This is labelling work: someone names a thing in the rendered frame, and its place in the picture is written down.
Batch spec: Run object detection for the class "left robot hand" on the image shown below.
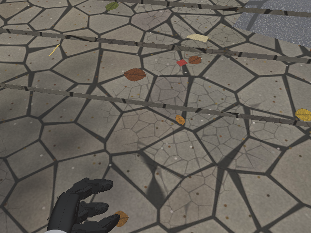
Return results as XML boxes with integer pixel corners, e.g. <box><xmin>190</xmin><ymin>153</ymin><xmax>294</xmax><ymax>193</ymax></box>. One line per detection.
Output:
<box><xmin>47</xmin><ymin>178</ymin><xmax>121</xmax><ymax>233</ymax></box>

